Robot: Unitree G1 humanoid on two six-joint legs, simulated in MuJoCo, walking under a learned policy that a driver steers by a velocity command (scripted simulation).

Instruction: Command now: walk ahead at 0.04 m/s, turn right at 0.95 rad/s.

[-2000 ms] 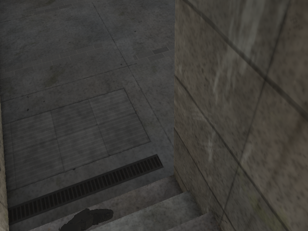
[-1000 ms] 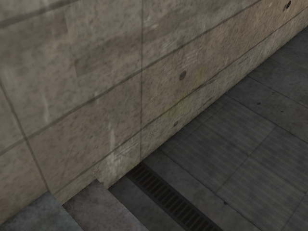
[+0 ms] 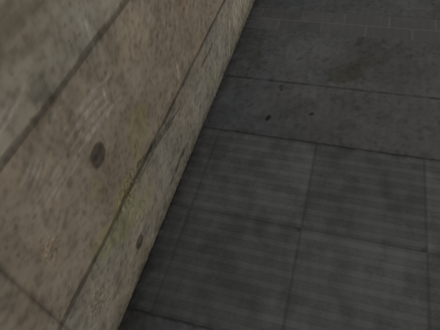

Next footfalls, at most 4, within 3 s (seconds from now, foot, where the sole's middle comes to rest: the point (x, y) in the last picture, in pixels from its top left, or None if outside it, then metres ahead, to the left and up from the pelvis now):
0.16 right None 0.21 -0.19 -0.79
0.60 left None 0.35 -0.01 -0.79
1.02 right None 0.16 -0.14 -0.79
1.46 left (353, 269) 0.66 -0.32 -0.79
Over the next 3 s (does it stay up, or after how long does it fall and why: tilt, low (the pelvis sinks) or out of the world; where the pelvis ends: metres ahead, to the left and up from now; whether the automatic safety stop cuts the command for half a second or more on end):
stays up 1.56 -0.49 -0.02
